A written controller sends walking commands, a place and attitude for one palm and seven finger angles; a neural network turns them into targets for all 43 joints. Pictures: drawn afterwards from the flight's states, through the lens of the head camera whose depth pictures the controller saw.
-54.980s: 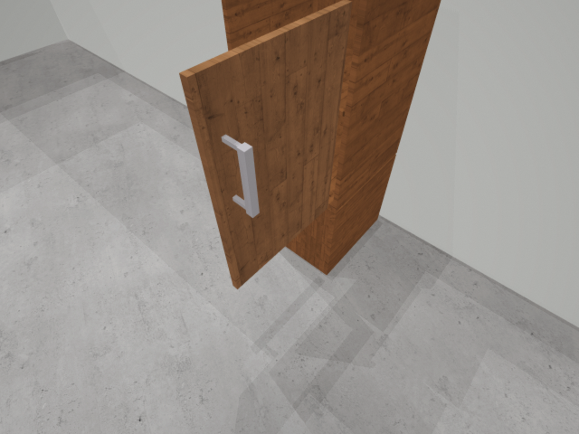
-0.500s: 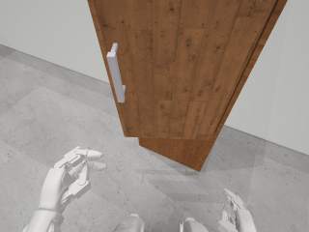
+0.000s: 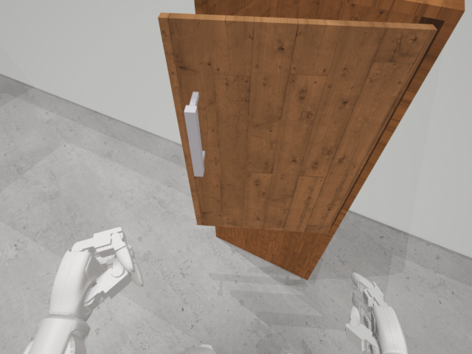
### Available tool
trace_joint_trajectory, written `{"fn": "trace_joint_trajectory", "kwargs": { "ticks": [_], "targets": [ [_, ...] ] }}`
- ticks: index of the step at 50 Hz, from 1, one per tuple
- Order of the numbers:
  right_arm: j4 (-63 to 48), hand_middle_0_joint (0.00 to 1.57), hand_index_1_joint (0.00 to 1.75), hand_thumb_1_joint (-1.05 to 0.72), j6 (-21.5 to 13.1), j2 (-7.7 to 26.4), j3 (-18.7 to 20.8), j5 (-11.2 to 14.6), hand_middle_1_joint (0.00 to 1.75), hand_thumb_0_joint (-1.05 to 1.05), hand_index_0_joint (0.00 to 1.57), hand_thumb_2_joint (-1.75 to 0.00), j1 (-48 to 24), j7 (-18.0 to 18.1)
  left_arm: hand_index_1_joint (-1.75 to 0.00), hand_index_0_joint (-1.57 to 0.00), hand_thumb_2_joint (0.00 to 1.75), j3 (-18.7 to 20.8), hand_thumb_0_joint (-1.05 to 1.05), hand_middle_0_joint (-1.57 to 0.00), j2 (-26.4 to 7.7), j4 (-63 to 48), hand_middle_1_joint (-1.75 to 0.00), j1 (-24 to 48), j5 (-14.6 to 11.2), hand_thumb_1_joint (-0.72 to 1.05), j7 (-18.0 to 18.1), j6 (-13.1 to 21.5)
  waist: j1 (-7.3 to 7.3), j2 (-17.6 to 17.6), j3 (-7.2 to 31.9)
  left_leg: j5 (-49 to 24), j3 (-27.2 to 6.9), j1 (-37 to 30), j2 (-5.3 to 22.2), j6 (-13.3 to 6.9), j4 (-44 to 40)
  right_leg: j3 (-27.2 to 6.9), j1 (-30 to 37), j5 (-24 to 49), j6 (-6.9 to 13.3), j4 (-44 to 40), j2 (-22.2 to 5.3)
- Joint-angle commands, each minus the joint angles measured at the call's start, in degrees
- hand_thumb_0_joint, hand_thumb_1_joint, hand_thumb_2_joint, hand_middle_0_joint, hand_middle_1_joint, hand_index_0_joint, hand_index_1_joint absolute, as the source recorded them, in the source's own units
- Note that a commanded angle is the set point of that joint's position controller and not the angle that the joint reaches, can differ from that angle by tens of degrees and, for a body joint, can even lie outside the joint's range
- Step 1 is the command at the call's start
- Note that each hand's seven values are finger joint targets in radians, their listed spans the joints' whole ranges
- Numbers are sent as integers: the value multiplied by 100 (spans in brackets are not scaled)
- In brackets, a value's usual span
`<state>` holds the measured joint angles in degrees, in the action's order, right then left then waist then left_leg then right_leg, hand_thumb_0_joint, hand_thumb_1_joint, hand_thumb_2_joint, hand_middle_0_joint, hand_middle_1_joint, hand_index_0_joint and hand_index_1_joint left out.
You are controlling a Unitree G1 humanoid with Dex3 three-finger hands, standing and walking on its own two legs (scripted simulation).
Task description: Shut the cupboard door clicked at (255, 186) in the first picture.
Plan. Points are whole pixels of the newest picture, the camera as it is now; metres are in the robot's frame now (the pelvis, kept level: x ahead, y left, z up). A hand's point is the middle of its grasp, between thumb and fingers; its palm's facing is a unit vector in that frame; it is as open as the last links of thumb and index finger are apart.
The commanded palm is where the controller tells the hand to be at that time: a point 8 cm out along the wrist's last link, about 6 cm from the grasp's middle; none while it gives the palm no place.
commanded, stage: raise the hand and make a fist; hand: left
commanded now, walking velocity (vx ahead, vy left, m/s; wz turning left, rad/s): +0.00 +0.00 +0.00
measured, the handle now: (197, 137) +0.47 +0.12 +0.10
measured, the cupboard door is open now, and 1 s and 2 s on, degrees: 23 23 23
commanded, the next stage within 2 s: bring the fist close to the handle in 0.68 s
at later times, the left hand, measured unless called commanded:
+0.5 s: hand (132, 251) +0.24 +0.17 +0.10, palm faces +0.01 -1.00 -0.04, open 3.1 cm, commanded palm +0.21 +0.22 +0.10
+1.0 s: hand (151, 240) +0.26 +0.15 +0.10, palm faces -0.02 -1.00 -0.03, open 3.1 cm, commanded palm +0.24 +0.20 +0.10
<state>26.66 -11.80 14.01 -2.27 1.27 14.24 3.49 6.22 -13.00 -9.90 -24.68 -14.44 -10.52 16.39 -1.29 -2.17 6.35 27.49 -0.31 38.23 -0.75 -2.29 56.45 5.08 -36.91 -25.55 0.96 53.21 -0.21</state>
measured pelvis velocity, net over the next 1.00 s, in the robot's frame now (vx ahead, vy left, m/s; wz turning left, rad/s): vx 0.00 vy -0.02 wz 0.01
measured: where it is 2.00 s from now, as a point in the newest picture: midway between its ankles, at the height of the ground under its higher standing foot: outside the picture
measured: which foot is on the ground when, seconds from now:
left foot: down 0.00-1.00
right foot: down 0.00-1.00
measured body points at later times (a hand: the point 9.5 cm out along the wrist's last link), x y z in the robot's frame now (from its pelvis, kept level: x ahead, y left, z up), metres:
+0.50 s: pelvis +0.01 -0.02 +0.02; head +0.03 -0.03 +0.47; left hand +0.23 +0.22 +0.11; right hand +0.18 -0.25 -0.06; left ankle +0.01 +0.09 -0.68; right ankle +0.01 -0.11 -0.68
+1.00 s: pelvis +0.00 -0.02 +0.02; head +0.03 -0.04 +0.47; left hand +0.25 +0.20 +0.11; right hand +0.18 -0.25 -0.06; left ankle +0.01 +0.09 -0.68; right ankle +0.01 -0.11 -0.68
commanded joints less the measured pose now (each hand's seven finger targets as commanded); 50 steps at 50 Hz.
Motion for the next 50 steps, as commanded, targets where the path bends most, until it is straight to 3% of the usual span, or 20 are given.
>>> {"fn": "trace_joint_trajectory", "kwargs": {
  "ticks": [1,14,16,18,21,24,26,28,32,35,36,39,44,47,50],
  "targets": [
    [-790,20,30,-90,-242,712,299,27,30,0,20,-90,-109,61,-150,-130,90,569,0,-130,-761,-1179,-150,506,-125,90,-68,175,40,-196,800,-1612,-362,-759,61,190,-1190,-75,732,1247,110,-728,156],
    [-584,20,30,-90,-370,713,242,81,30,0,20,-90,-156,109,-150,-130,90,839,0,-130,-886,-932,-150,1134,-366,90,-334,-129,37,64,788,-1844,-257,-1070,13,162,-1435,-185,1270,1693,44,-1143,86],
    [-558,20,30,-90,-390,724,255,76,30,0,20,-90,-190,108,-150,-130,90,845,0,-130,-840,-700,-150,943,-385,90,-363,-178,7,187,670,-1813,-234,-993,1,148,-1442,-230,1330,1669,38,-1222,69],
    [-551,20,30,-90,-405,712,261,82,30,0,20,-90,-184,96,-150,-130,90,790,0,-130,-760,-713,-150,935,-396,90,-378,-162,4,128,649,-1807,-206,-1011,-13,159,-1471,-243,1339,1689,29,-1240,50],
    [-533,20,30,-90,-407,725,289,66,30,0,20,-90,-185,86,-150,-130,90,887,0,-130,-848,-704,-150,931,-385,90,-342,-95,-20,310,688,-1833,-171,-962,-24,135,-1438,-329,1462,1737,16,-1284,28],
    [-535,20,30,-90,-417,706,283,61,30,0,20,-90,-193,72,-150,-130,90,848,0,-130,-845,-839,-150,1052,-339,90,-280,18,-8,38,696,-1806,-150,-1033,-31,141,-1471,-321,1391,1722,24,-1254,25],
    [-496,20,30,-90,-412,720,294,47,30,0,20,-90,-179,72,-150,-130,90,906,0,-130,-922,-783,-150,1035,-320,90,-239,74,7,195,646,-1767,-139,-960,-28,120,-1426,-401,1425,1685,13,-1309,12],
    [-513,20,30,-90,-415,700,295,62,30,0,20,-90,-214,61,-150,-130,90,827,0,-130,-817,-804,-150,1053,-313,90,-241,110,11,48,663,-1653,-116,-979,-41,129,-1446,-419,1393,1541,7,-1332,0],
    [-511,20,30,-90,-397,704,294,61,30,0,20,-90,-244,78,-150,-130,90,809,0,-130,-809,-633,-150,1046,-342,90,-288,112,48,341,566,-1427,-98,-793,-51,108,-1376,-647,1418,1226,-53,-1511,-80],
    [-507,20,30,-90,-417,701,282,69,30,0,20,-90,-251,85,-150,-130,90,796,0,-130,-824,-752,-150,1152,-336,90,-293,133,37,85,626,-1434,-109,-924,-47,107,-1412,-585,1376,1203,-16,-1482,-49],
    [-497,20,30,-90,-413,718,283,62,30,0,20,-90,-242,93,-150,-130,90,859,0,-130,-934,-709,-150,1120,-331,90,-285,127,55,283,604,-1432,-115,-852,-34,94,-1370,-654,1416,1201,-43,-1511,-63],
    [-496,20,30,-90,-415,696,265,70,30,0,20,-90,-266,93,-150,-130,90,782,0,-130,-790,-595,-150,1095,-357,90,-329,110,48,234,461,-1398,-123,-812,-41,115,-1401,-620,1356,1183,-36,-1512,-64],
    [-382,20,30,-90,-467,707,252,74,30,0,20,-90,-283,126,-150,-130,90,416,0,-130,-603,-519,-150,2133,-246,90,-237,118,207,137,475,-1205,-184,-941,-31,88,-1408,-547,1087,875,-24,-1494,-33],
    [-330,20,30,-90,-480,712,259,79,30,0,20,-90,-275,131,-150,-130,90,296,0,-130,-568,-379,-150,2467,-137,90,-150,53,209,155,630,-1192,-190,-1015,-28,77,-1446,-510,1114,870,-20,-1470,-36],
    [-330,20,30,-90,-453,703,247,63,30,0,20,-90,-261,96,-150,-130,90,273,0,-130,-512,-156,-150,2464,-57,90,-40,-84,119,133,752,-1381,-201,-1103,-32,98,-1530,-394,1221,1199,8,-1370,-16]
  ]
}}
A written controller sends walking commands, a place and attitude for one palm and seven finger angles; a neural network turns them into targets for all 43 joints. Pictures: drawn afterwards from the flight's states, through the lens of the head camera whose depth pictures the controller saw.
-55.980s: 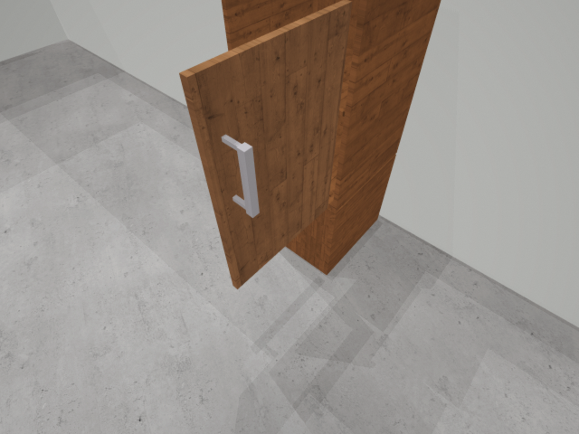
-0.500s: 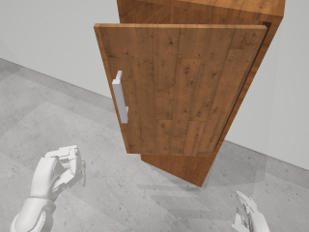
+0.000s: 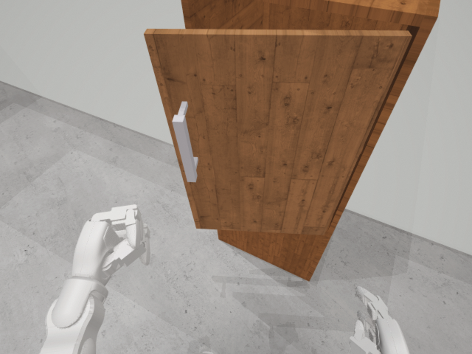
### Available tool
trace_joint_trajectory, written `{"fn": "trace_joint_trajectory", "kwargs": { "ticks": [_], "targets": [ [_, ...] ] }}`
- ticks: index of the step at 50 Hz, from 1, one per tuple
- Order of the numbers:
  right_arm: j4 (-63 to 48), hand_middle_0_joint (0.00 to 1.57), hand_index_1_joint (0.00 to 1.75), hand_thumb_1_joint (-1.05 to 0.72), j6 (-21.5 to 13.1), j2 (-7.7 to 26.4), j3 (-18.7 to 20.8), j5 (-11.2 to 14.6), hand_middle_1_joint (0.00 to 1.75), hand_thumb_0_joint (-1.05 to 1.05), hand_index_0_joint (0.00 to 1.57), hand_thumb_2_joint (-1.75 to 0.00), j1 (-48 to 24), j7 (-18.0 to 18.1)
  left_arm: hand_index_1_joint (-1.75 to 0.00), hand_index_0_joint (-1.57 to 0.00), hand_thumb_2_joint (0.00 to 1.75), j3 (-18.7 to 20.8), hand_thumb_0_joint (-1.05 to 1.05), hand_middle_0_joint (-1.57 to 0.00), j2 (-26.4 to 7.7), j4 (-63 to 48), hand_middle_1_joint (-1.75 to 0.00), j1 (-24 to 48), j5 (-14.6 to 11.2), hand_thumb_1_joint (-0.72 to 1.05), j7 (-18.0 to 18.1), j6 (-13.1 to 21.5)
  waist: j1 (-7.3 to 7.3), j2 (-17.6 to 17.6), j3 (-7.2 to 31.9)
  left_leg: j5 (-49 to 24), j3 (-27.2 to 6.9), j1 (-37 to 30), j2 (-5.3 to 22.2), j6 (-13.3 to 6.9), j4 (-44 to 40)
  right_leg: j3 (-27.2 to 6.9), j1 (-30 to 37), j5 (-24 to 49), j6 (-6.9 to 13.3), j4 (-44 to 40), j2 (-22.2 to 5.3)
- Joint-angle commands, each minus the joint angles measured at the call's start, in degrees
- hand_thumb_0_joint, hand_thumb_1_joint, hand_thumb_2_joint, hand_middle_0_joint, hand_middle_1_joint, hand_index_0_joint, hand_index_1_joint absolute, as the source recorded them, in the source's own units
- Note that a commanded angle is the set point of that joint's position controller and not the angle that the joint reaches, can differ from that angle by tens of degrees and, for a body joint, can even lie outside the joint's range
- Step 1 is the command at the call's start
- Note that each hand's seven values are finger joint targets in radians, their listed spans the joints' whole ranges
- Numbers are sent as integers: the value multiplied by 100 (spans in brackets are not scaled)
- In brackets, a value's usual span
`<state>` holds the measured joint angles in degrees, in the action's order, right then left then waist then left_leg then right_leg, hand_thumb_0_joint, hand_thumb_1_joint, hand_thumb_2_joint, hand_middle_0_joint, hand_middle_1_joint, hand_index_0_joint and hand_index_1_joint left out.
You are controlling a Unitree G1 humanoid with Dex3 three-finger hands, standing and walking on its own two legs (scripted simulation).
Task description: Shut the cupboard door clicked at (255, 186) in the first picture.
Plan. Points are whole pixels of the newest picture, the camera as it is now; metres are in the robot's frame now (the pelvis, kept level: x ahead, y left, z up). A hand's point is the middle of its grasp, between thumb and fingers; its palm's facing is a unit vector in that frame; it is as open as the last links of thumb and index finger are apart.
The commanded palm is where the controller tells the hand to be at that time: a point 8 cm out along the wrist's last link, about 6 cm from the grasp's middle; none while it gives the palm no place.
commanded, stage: bring the fist close to the handle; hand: left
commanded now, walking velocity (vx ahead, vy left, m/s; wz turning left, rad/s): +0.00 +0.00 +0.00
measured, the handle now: (188, 144) +0.48 +0.14 +0.08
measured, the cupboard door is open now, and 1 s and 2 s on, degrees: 23 23 14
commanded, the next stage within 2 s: push the door shut along its arc in 1.18 s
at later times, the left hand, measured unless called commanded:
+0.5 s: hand (185, 205) +0.33 +0.11 +0.09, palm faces -0.04 -1.00 -0.02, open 3.1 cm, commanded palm +0.32 +0.17 +0.09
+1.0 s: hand (200, 182) +0.38 +0.10 +0.09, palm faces -0.01 -1.00 -0.02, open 3.1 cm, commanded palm +0.35 +0.15 +0.09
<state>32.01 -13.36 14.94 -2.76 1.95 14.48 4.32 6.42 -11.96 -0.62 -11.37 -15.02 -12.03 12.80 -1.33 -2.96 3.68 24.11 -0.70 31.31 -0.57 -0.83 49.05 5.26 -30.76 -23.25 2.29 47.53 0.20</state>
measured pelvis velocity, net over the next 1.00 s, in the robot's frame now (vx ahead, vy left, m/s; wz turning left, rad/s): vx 0.01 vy -0.01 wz -0.04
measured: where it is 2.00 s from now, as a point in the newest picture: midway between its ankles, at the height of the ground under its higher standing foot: outside the picture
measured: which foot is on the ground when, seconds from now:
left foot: down 0.00-1.00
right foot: down 0.00-1.00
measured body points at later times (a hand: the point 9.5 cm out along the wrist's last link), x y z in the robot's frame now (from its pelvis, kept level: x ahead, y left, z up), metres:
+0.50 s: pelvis +0.01 +0.00 +0.00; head +0.04 -0.02 +0.45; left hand +0.32 +0.17 +0.09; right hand +0.16 -0.23 -0.09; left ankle +0.01 +0.11 -0.70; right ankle +0.01 -0.09 -0.70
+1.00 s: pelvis +0.01 -0.01 +0.01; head +0.04 -0.03 +0.46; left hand +0.37 +0.15 +0.09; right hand +0.12 -0.26 -0.10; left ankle +0.01 +0.11 -0.70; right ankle +0.01 -0.09 -0.70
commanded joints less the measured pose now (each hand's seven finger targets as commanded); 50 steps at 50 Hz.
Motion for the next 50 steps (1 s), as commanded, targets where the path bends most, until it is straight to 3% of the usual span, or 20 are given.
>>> {"fn": "trace_joint_trajectory", "kwargs": {
  "ticks": [1,3,6,9,11,13,16,17,21,22,25,26,29,31,33,39,41,44,46,50],
  "targets": [
    [-855,20,30,-90,-261,627,315,-19,30,0,20,-90,-258,6,-150,-130,90,464,0,-130,-797,-951,-150,1030,16,90,179,235,64,408,1103,-1140,-152,-357,-45,-56,-777,-450,742,1071,-132,-806,-62],
    [-902,20,30,-90,-210,572,294,-15,30,0,20,-90,-322,-33,-150,-130,90,248,0,-130,-547,-964,-150,1246,80,90,262,186,73,321,1107,-1219,-101,-415,-50,-45,-830,-413,765,1216,-138,-786,-71],
    [-866,20,30,-90,-134,583,314,-36,30,0,20,-90,-291,-69,-150,-130,90,341,0,-130,-624,-871,-150,1421,165,90,443,157,55,336,1198,-1437,-89,-500,-35,-39,-833,-371,833,1498,-121,-725,-47],
    [-866,20,30,-90,-78,553,310,-49,30,0,20,-90,-287,-117,-150,-130,90,96,0,-130,-369,-878,-150,1663,222,90,542,180,105,232,1223,-1539,-65,-611,-22,-20,-852,-327,800,1651,-112,-692,-41],
    [-843,20,30,-90,-33,578,328,-52,30,0,20,-90,-245,-131,-150,-130,90,101,0,-130,-414,-722,-150,1733,296,90,621,193,103,459,1192,-1577,-84,-578,2,-27,-867,-312,823,1671,-107,-690,-29],
    [-840,20,30,-90,-14,541,326,-55,30,0,20,-90,-282,-150,-150,-130,90,-216,0,-130,-158,-831,-150,2122,376,90,679,221,178,155,1226,-1596,-71,-734,4,-19,-867,-291,693,1681,-101,-660,-32],
    [-754,20,30,-90,54,580,340,-59,30,0,20,-90,-215,-152,-150,-130,90,-192,0,-130,-211,-472,-150,2330,452,90,812,182,215,476,1150,-1444,-93,-645,21,-21,-873,-300,654,1510,-106,-715,-19],
    [-754,20,30,-90,69,562,341,-60,30,0,20,-90,-250,-162,-150,-130,90,-315,0,-130,-87,-499,-150,2558,476,90,848,191,236,384,1196,-1467,-77,-685,3,-26,-868,-323,660,1576,-109,-707,-34],
    [-719,20,30,-90,188,563,358,-87,30,0,20,-90,-215,-186,-150,-130,90,-125,0,-130,-228,-257,-150,2653,557,90,1016,187,135,478,1455,-1707,-39,-720,3,-16,-873,-334,904,1856,-96,-672,-43],
    [-718,20,30,-90,216,526,345,-81,30,0,20,-90,-259,-196,-150,-130,90,-265,0,-130,-77,-192,-150,2854,566,90,1039,181,181,416,1401,-1686,-13,-745,-6,-24,-868,-345,845,1885,-106,-690,-50],
    [-617,20,30,-90,289,531,344,-81,30,0,20,-90,-250,-187,-150,-130,90,-191,0,-130,-124,201,-150,3402,573,90,1118,202,240,472,1289,-1444,11,-670,-14,-23,-865,-394,747,1688,-119,-771,-45],
    [-584,20,30,-90,317,559,356,-88,30,0,20,-90,-216,-177,-150,-130,90,-26,0,-130,-296,312,-150,3509,585,90,1153,224,220,615,1342,-1434,6,-611,-15,-29,-865,-425,834,1670,-123,-795,-50],
    [-583,20,30,-90,352,522,362,-81,30,0,20,-90,-228,-207,-150,-130,90,-245,0,-130,-50,436,-150,3816,605,90,1143,310,208,339,1550,-1600,21,-782,-18,-13,-882,-401,874,1875,-88,-732,-49],
    [-537,20,30,-90,385,538,383,-84,30,0,20,-90,-137,-216,-150,-130,90,-275,0,-130,-15,680,-150,3915,628,90,1163,319,251,454,1629,-1751,20,-808,-3,-19,-840,-390,890,2063,-101,-717,-38],
    [-463,20,30,-90,434,544,374,-78,30,0,20,-90,-123,-222,-150,-130,90,-283,0,-130,-2,1036,-150,4206,617,90,1179,312,336,523,1415,-1556,39,-691,-8,-21,-840,-430,755,1949,-130,-797,-52],
    [-418,20,30,-90,542,545,412,-99,30,0,20,-90,-52,-241,-150,-130,90,-21,0,-130,-180,1443,-150,4764,640,90,1270,493,263,576,1760,-1637,124,-605,-47,-36,-841,-559,1062,2204,-144,-806,-95],
    [-440,20,30,-90,566,545,445,-109,30,0,20,-90,-4,-260,-150,-130,90,104,0,-130,-269,1504,-150,4520,661,90,1280,575,173,546,1947,-1832,147,-661,-41,-48,-819,-567,1216,2472,-143,-761,-89],
    [-450,20,30,-90,629,536,427,-86,30,0,20,-90,-20,-286,-150,-130,90,82,0,-130,-213,1774,-150,4425,623,90,1223,621,203,759,1605,-1588,189,-455,-50,-46,-898,-614,1195,2321,-182,-887,-110],
    [-455,20,30,-90,680,572,459,-90,30,0,20,-90,-10,-263,-150,-130,90,352,0,-130,-500,1793,-150,4369,621,90,1209,673,155,822,1694,-1518,222,-393,-58,-67,-901,-716,1333,2259,-214,-956,-135],
    [-450,20,30,-90,681,543,450,-64,30,0,20,-90,-54,-254,-150,-130,90,122,0,-130,-332,1562,-150,4702,570,90,1081,802,253,617,1661,-1396,232,-484,-65,-72,-946,-738,1250,2086,-205,-1021,-132]
  ]
}}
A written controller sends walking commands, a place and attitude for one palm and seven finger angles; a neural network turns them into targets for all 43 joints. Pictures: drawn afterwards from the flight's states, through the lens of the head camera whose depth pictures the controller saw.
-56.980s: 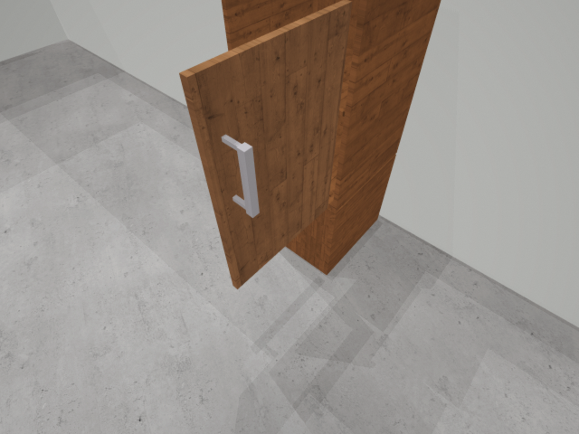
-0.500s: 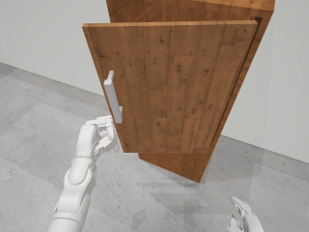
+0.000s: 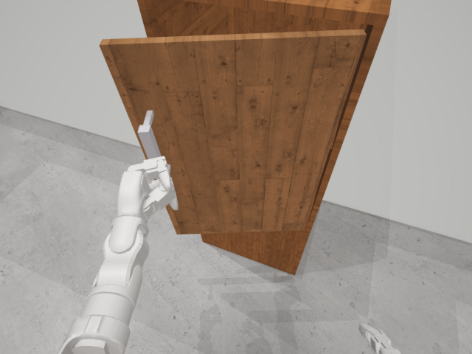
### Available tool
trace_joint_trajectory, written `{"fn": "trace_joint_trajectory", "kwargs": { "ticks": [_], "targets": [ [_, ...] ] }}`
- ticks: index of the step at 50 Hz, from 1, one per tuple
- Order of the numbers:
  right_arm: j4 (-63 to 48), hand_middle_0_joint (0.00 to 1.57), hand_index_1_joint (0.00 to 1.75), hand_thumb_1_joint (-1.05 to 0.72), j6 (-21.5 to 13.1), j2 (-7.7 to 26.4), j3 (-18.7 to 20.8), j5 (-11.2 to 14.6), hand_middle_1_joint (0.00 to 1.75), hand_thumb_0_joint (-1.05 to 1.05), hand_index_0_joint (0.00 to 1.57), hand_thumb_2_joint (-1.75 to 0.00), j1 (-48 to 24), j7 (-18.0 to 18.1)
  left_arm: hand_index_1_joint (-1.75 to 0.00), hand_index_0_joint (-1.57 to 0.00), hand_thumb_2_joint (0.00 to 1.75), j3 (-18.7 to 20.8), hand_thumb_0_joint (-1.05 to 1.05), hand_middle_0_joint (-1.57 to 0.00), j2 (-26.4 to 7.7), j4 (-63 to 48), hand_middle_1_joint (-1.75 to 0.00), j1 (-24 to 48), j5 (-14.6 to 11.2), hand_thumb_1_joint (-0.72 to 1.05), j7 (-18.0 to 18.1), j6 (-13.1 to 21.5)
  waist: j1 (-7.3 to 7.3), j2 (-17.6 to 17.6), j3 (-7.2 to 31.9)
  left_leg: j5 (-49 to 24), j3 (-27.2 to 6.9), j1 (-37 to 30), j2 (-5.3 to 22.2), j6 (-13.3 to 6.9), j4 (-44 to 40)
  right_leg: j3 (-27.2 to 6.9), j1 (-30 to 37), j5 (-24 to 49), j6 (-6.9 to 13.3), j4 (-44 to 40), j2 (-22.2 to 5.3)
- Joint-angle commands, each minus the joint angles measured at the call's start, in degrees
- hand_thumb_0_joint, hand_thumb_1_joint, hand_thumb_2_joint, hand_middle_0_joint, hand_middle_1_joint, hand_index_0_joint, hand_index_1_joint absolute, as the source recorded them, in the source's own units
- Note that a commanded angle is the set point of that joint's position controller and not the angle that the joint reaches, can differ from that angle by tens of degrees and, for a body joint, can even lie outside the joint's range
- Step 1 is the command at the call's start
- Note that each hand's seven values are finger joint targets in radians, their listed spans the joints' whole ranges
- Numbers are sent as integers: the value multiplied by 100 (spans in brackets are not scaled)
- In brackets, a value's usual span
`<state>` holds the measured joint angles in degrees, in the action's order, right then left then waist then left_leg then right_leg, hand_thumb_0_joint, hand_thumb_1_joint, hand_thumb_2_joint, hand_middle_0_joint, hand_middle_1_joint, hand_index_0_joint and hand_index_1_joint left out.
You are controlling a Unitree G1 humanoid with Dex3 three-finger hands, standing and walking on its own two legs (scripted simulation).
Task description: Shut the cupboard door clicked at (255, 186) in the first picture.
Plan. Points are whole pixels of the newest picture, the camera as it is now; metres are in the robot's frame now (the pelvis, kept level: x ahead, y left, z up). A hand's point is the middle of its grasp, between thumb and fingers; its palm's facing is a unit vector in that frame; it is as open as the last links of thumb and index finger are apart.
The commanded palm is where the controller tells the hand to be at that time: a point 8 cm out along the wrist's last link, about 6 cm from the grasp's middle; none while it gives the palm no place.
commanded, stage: bring the fist close to the handle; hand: left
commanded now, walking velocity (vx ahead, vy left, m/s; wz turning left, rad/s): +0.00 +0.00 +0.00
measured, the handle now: (157, 153) +0.46 +0.17 +0.07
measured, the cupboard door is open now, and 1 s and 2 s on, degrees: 23 14 0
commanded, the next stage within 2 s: push the door shut along its arc in 0.18 s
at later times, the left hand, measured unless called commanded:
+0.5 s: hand (175, 183) +0.38 +0.12 +0.08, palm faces -0.03 -1.00 -0.03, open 3.1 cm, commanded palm +0.36 +0.18 +0.08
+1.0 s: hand (180, 157) +0.44 +0.12 +0.09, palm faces -0.15 -0.99 -0.03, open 3.1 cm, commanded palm +0.44 +0.17 +0.08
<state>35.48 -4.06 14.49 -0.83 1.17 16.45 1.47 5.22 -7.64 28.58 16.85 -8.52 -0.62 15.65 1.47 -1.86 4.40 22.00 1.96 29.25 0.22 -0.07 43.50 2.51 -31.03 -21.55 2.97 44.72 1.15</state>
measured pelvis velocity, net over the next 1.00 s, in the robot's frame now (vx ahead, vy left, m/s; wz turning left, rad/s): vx -0.02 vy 0.02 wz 0.01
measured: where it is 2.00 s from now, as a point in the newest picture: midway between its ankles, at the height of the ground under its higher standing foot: outside the picture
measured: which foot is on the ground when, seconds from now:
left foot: down 0.00-1.00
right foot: down 0.00-1.00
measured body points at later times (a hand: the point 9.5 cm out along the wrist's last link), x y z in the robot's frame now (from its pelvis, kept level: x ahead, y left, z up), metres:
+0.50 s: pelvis -0.01 +0.01 +0.00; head +0.03 -0.01 +0.45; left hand +0.38 +0.17 +0.09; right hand +0.13 -0.23 -0.11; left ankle +0.00 +0.12 -0.71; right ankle +0.01 -0.08 -0.71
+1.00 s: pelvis -0.02 +0.02 -0.02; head +0.05 +0.01 +0.43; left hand +0.44 +0.17 +0.09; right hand +0.03 -0.25 -0.14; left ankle +0.00 +0.12 -0.71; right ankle +0.01 -0.08 -0.71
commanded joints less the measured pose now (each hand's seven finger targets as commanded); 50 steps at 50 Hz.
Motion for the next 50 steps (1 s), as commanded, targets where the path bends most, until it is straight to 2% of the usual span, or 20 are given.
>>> {"fn": "trace_joint_trajectory", "kwargs": {
  "ticks": [1,2,6,8,11,12,14,15,19,22,25,26,27,30,36,39,41,42,44,50],
  "targets": [
    [-813,20,30,-90,-256,600,281,20,30,0,20,-90,-245,42,-150,-130,90,233,0,-130,-741,-1393,-150,1803,-101,90,-68,545,-37,507,1619,-1235,-37,-365,-124,-157,-392,-420,1272,1936,-263,-740,-198],
    [-799,20,30,-90,-277,589,271,26,30,0,20,-90,-268,41,-150,-130,90,68,0,-130,-592,-1403,-150,1870,-115,90,-101,562,13,368,1606,-1220,-34,-412,-135,-162,-378,-426,1188,1947,-264,-738,-200],
    [-699,20,30,-90,-302,638,286,21,30,0,20,-90,-191,66,-150,-130,90,91,0,-130,-672,-1211,-150,2077,-104,90,-97,579,80,523,1538,-1094,-103,-435,-119,-163,-375,-350,1012,1655,-253,-746,-173],
    [-695,20,30,-90,-311,621,271,28,30,0,20,-90,-232,61,-150,-130,90,14,0,-130,-561,-1075,-150,2140,-105,90,-85,546,78,521,1427,-984,-114,-386,-130,-158,-410,-356,926,1498,-252,-779,-181],
    [-711,20,30,-90,-285,632,278,25,30,0,20,-90,-225,72,-150,-130,90,220,0,-130,-777,-1036,-150,2107,-63,90,-26,550,-16,424,1584,-1037,-108,-411,-124,-149,-428,-355,1042,1518,-233,-746,-180],
    [-728,20,30,-90,-293,602,259,24,30,0,20,-90,-265,61,-150,-130,90,23,0,-130,-591,-1139,-150,2266,-50,90,-17,563,53,294,1602,-1049,-106,-494,-124,-154,-431,-328,965,1560,-232,-718,-179],
    [-722,20,30,-90,-299,599,266,13,30,0,20,-90,-253,44,-150,-130,90,41,0,-130,-564,-1152,-150,2241,-48,90,25,590,27,312,1675,-1149,-121,-536,-116,-143,-418,-284,975,1669,-213,-666,-157],
    [-735,20,30,-90,-295,602,268,10,30,0,20,-90,-235,33,-150,-130,90,95,0,-130,-590,-1027,-150,2063,-41,90,28,583,-18,440,1630,-1193,-129,-512,-106,-140,-431,-261,996,1728,-206,-651,-139],
    [-660,20,30,-90,-261,631,250,13,30,0,20,-90,-193,55,-150,-130,90,29,0,-130,-653,-704,-150,2739,30,90,-42,592,145,454,1484,-1105,-157,-459,-97,-142,-405,-257,799,1681,-215,-621,-132],
    [-616,20,30,-90,-248,647,249,21,30,0,20,-90,-144,71,-150,-130,90,135,0,-130,-788,-465,-150,3063,-3,90,-130,609,156,300,1609,-1108,-164,-448,-112,-133,-386,-278,810,1699,-202,-589,-135],
    [-577,20,30,-90,-254,653,256,17,30,0,20,-90,-73,62,-150,-130,90,149,0,-130,-750,-153,-150,3208,-49,90,-264,636,179,435,1703,-1228,-168,-431,-114,-134,-342,-260,816,1879,-199,-541,-114],
    [-556,20,30,-90,-234,697,275,16,30,0,20,-90,13,66,-150,-130,90,339,0,-130,-988,-52,-150,3191,-39,90,-292,659,114,462,1805,-1312,-191,-397,-107,-127,-335,-248,903,1931,-180,-496,-107],
    [-578,20,30,-90,-230,670,262,31,30,0,20,-90,-12,54,-150,-130,90,170,0,-130,-802,55,-150,3233,-45,90,-357,642,168,353,1769,-1292,-164,-389,-117,-130,-319,-259,829,1957,-190,-492,-112],
    [-501,20,30,-90,-207,697,278,33,30,0,20,-90,93,47,-150,-130,90,168,0,-130,-829,423,-150,3723,-56,90,-464,656,273,426,1667,-1101,-180,-291,-119,-132,-278,-250,613,1749,-198,-506,-95],
    [-366,20,30,-90,-155,794,310,30,30,0,20,-90,342,64,-150,-130,90,364,0,-130,-1205,1081,-150,4553,-48,90,-684,772,393,384,1815,-962,-217,-134,-144,-160,-174,-284,476,1572,-184,-445,-84],
    [-281,20,30,-90,-154,808,295,45,30,0,20,-90,432,62,-150,-130,90,252,0,-130,-1151,1590,-150,5110,-66,90,-828,812,526,453,1660,-697,-281,36,-139,-160,-144,-276,196,1270,-182,-430,-66],
    [-260,20,30,-90,-157,871,327,34,30,0,20,-90,531,72,-150,-130,90,376,0,-130,-1309,1735,-150,5284,-76,90,-896,868,529,338,1906,-804,-300,-26,-145,-167,-79,-250,161,1328,-156,-341,-49],
    [-252,20,30,-90,-170,854,307,42,30,0,20,-90,533,53,-150,-130,90,193,0,-130,-1114,1827,-150,5409,-94,90,-961,874,573,183,1925,-761,-320,-65,-144,-149,-80,-231,36,1264,-151,-315,-46],
    [-201,20,30,-90,-173,912,320,31,30,0,20,-90,641,52,-150,-130,90,367,0,-130,-1317,2089,-150,5538,-120,90,-1029,892,596,405,1976,-730,-364,58,-129,-156,-17,-234,7,1217,-148,-275,-31],
    [-100,20,30,-90,-194,984,320,2,30,0,20,-90,854,22,-150,-130,90,327,0,-130,-1446,2457,-150,6273,-43,90,-1159,929,824,162,2039,-591,-436,165,-101,-165,127,-221,-441,978,-152,-155,-10]
  ]
}}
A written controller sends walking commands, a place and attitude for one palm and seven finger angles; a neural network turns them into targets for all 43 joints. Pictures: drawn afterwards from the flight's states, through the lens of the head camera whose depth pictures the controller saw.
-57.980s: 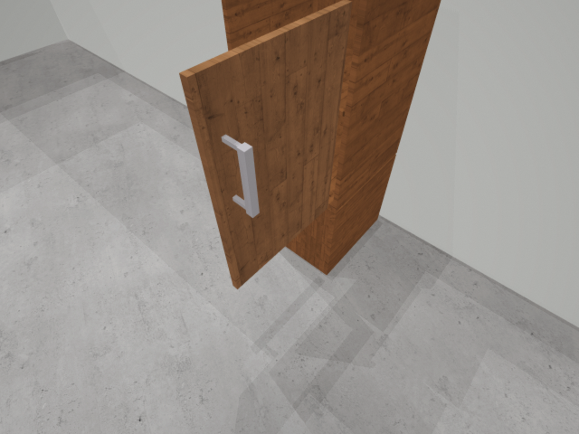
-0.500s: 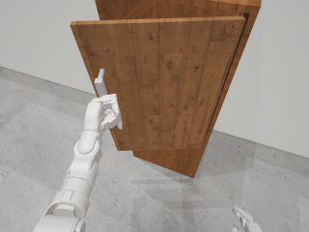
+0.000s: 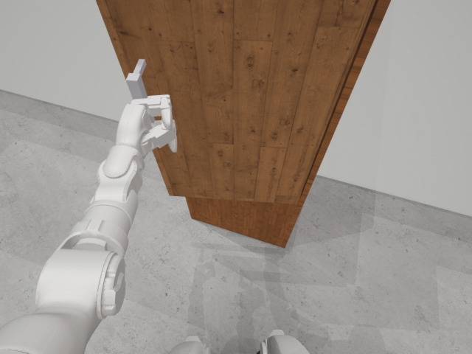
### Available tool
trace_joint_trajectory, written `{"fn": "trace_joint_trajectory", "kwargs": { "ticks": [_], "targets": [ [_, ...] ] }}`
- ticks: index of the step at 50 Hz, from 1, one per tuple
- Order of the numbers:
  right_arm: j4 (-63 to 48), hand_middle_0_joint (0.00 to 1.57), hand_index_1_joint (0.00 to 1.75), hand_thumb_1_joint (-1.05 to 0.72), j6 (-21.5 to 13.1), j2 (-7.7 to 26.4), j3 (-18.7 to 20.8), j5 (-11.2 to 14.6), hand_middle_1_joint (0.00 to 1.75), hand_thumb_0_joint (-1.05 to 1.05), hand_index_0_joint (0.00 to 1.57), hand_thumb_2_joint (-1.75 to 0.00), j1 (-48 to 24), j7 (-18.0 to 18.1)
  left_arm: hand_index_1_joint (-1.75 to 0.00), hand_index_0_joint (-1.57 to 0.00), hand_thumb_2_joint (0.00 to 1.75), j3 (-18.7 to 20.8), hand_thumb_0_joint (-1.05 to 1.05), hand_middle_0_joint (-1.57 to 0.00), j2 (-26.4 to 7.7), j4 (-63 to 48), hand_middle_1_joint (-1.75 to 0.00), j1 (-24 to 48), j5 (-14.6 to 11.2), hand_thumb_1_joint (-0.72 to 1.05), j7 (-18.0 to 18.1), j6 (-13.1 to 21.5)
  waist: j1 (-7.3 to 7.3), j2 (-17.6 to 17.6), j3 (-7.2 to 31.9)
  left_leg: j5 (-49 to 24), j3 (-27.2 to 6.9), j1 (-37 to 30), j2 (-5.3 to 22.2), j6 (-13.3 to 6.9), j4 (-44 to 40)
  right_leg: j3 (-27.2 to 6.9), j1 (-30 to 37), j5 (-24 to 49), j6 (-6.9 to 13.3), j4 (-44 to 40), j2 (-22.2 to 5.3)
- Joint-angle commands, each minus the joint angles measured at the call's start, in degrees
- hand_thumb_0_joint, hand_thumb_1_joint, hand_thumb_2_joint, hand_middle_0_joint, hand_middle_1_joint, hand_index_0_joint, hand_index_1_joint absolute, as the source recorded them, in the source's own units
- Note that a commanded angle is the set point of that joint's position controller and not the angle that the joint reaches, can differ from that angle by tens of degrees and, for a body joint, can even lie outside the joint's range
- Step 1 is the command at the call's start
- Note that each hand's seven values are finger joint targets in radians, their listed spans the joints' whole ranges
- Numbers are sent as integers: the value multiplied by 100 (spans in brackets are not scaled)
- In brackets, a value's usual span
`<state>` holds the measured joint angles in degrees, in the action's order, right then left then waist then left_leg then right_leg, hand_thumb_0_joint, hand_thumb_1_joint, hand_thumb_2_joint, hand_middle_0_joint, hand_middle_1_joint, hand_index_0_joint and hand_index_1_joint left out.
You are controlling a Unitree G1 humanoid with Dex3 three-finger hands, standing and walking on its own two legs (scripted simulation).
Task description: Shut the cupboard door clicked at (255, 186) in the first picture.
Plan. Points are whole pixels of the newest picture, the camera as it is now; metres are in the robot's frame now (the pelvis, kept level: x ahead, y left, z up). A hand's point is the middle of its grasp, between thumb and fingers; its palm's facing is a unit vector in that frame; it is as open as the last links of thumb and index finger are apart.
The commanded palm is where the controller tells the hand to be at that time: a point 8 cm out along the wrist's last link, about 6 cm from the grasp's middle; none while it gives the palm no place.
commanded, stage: push the door shut along its arc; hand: left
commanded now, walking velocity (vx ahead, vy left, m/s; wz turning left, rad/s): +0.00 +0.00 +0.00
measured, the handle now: (148, 106) +0.54 +0.15 +0.09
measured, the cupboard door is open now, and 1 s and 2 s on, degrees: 14 0 0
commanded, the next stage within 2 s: pull the fist back off the door in 1.18 s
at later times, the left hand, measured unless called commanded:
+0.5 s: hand (199, 103) +0.54 +0.05 +0.10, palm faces -0.30 -0.95 -0.02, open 3.1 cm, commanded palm +0.54 +0.11 +0.09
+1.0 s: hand (207, 90) +0.57 +0.04 +0.10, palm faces -0.39 -0.92 -0.02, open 3.1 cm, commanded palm +0.59 +0.07 +0.09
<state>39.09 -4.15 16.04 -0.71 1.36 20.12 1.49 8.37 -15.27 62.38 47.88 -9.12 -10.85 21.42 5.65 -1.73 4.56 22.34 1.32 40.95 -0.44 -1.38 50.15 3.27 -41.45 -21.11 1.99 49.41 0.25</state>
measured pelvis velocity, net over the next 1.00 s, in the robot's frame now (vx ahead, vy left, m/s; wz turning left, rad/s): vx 0.01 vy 0.00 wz -0.01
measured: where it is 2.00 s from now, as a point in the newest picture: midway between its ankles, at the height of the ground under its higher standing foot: outside the picture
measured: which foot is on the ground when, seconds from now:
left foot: down 0.00-1.00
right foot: down 0.00-1.00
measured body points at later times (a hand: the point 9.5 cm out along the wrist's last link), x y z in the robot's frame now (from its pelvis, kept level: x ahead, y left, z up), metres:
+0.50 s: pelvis +0.01 +0.00 -0.01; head +0.13 -0.01 +0.42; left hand +0.55 +0.10 +0.10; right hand -0.01 -0.26 -0.13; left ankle +0.02 +0.10 -0.69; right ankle +0.03 -0.10 -0.69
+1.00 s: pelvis +0.01 +0.00 -0.03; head +0.17 +0.00 +0.39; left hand +0.59 +0.09 +0.10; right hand -0.02 -0.27 -0.14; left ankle +0.02 +0.10 -0.69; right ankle +0.03 -0.10 -0.69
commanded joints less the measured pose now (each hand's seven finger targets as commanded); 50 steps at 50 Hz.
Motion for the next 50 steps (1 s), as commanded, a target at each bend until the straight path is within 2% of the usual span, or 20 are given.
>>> {"fn": "trace_joint_trajectory", "kwargs": {
  "ticks": [1,4,5,7,8,9,12,14,16,17,22,24,26,27,30,37,39,41,43,50],
  "targets": [
    [-441,20,30,-90,-185,866,325,-24,30,0,20,-90,571,31,-150,-130,90,139,0,-130,-851,-845,-150,3283,39,90,-130,351,452,276,2038,-634,-404,-952,-29,-59,-495,-291,562,923,-56,-594,94],
    [-409,20,30,-90,-192,903,309,-40,30,0,20,-90,666,22,-150,-130,90,262,0,-130,-1107,-698,-150,3629,89,90,-159,313,515,141,2224,-602,-438,-840,-10,-51,-415,-322,501,870,-60,-512,90],
    [-414,20,30,-90,-201,892,307,-39,30,0,20,-90,675,15,-150,-130,90,184,0,-130,-1009,-723,-150,3749,71,90,-181,294,568,88,2285,-645,-431,-880,-10,-61,-386,-325,453,907,-66,-508,98],
    [-406,20,30,-90,-211,922,313,-66,30,0,20,-90,762,15,-150,-130,90,347,0,-130,-1225,-833,-150,3965,71,90,-200,326,552,-215,2659,-931,-484,-1095,13,-34,-300,-292,378,1076,-45,-375,103],
    [-402,20,30,-90,-206,915,311,-78,30,0,20,-90,810,-1,-150,-130,90,419,0,-130,-1287,-712,-150,3899,95,90,-199,321,496,-215,2683,-1017,-498,-1093,16,-20,-276,-276,377,1116,-34,-343,112],
    [-410,20,30,-90,-208,912,313,-83,30,0,20,-90,838,-16,-150,-130,90,293,0,-130,-1171,-770,-150,3984,106,90,-225,324,594,-155,2742,-1090,-490,-1102,24,-37,-232,-284,361,1198,-55,-339,116],
    [-410,20,30,-90,-155,957,302,-93,30,0,20,-90,963,-29,-150,-130,90,552,0,-130,-1491,-434,-150,3910,157,90,-264,229,569,-99,2634,-1179,-467,-888,26,-42,-188,-291,386,1305,-50,-306,137],
    [-408,20,30,-90,-122,966,308,-103,30,0,20,-90,1028,-28,-150,-130,90,587,0,-130,-1588,-388,-150,4109,195,90,-290,169,671,50,2558,-1061,-436,-686,28,-69,-143,-328,425,1295,-80,-330,135],
    [-474,20,30,-90,-122,957,301,-121,30,0,20,-90,1087,-40,-150,-130,90,540,0,-130,-1505,-452,-150,4201,190,90,-330,167,660,-173,2705,-1264,-447,-803,7,-76,-97,-303,382,1432,-51,-260,155],
    [-431,20,30,-90,-108,981,312,-129,30,0,20,-90,1132,-41,-150,-130,90,673,0,-130,-1678,-458,-150,4240,205,90,-345,170,653,-97,2876,-1386,-476,-880,39,-61,-60,-304,407,1526,-59,-229,147],
    [-413,20,30,-90,-39,1001,312,-150,30,0,20,-90,1307,-58,-150,-130,90,767,0,-130,-1872,-265,-150,4462,289,90,-401,62,743,-140,2836,-1516,-467,-749,52,-71,35,-305,317,1642,-71,-175,168],
    [-443,20,30,-90,-8,990,309,-159,30,0,20,-90,1328,-75,-150,-130,90,709,0,-130,-1773,-124,-150,4388,294,90,-440,-34,780,-80,2783,-1501,-425,-623,35,-87,69,-322,348,1697,-86,-208,174],
    [-434,20,30,-90,18,1004,301,-156,30,0,20,-90,1425,-48,-150,-130,90,792,0,-130,-1933,-35,-150,4577,300,90,-480,-81,864,133,2740,-1491,-406,-392,7,-134,123,-346,479,1790,-96,-203,187],
    [-418,20,30,-90,24,1022,305,-159,30,0,20,-90,1410,-38,-150,-130,90,885,0,-130,-2122,-99,-150,4731,329,90,-502,-85,875,26,2834,-1463,-391,-362,19,-129,150,-394,498,1812,-111,-199,173],
    [-372,20,30,-90,18,991,305,-161,30,0,20,-90,1436,-48,-150,-130,90,536,0,-130,-1760,-9,-150,4906,345,90,-625,-176,983,-196,2816,-1503,-436,-520,31,-119,226,-343,180,1728,-96,-175,186],
    [-233,20,30,-90,-5,1034,313,-214,30,0,20,-90,1549,-27,-150,-130,90,428,0,-130,-1746,-41,-150,5539,331,90,-793,-283,1128,-541,3208,-1909,-538,-851,49,-113,438,-290,-153,1883,-71,-44,199],
    [-208,20,30,-90,5,1040,302,-216,30,0,20,-90,1568,-24,-150,-130,90,384,0,-130,-1742,76,-150,5621,347,90,-825,-347,1194,-504,3121,-1846,-553,-739,62,-121,468,-268,-236,1810,-68,-20,207],
    [-171,20,30,-90,-17,1027,308,-234,30,0,20,-90,1615,-20,-150,-130,90,224,0,-130,-1465,104,-150,5863,339,90,-830,-372,1306,-579,3071,-1926,-600,-884,61,-135,521,-213,-492,1765,-53,6,225],
    [-106,20,30,-90,-5,1067,314,-256,30,0,20,-90,1632,-22,-150,-130,90,306,0,-130,-1646,202,-150,5966,392,90,-823,-420,1332,-584,3122,-1900,-620,-837,84,-126,576,-221,-569,1703,-60,23,222],
    [-5,20,30,-90,-54,1061,309,-292,30,0,20,-90,1657,-21,-150,-130,90,125,0,-130,-1425,286,-150,6493,418,90,-910,-544,1520,-615,3148,-1779,-627,-714,70,-161,730,-204,-803,1573,-54,73,256]
  ]
}}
